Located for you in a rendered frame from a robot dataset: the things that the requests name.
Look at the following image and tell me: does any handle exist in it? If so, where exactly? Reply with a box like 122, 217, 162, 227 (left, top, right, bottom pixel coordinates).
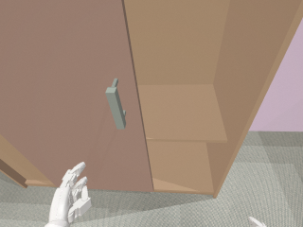
105, 79, 126, 130

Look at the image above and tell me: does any wardrobe door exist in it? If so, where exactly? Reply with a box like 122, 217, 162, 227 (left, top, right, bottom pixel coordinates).
0, 134, 49, 181
0, 0, 154, 192

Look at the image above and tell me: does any right robot hand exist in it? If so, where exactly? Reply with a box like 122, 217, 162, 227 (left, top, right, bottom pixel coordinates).
248, 217, 266, 227

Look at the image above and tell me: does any left robot hand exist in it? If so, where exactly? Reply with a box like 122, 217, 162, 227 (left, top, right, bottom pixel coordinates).
48, 162, 92, 226

